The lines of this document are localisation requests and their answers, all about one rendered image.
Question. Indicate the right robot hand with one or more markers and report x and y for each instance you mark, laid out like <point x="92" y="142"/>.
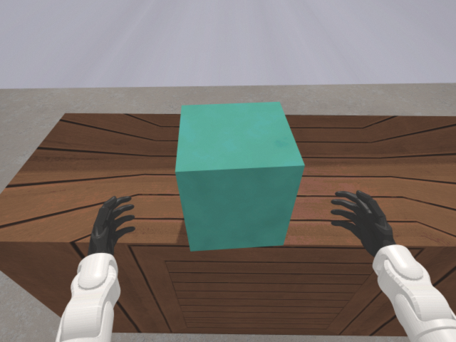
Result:
<point x="370" y="224"/>

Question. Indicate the carton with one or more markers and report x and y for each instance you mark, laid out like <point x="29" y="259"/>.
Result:
<point x="238" y="171"/>

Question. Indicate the right robot forearm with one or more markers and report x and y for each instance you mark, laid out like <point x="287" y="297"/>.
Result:
<point x="420" y="308"/>

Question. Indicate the left robot hand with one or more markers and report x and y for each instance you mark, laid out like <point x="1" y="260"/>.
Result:
<point x="104" y="235"/>

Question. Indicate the pedestal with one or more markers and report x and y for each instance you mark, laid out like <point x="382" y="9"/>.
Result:
<point x="321" y="282"/>

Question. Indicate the left robot forearm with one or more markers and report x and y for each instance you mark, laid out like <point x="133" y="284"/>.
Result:
<point x="89" y="315"/>

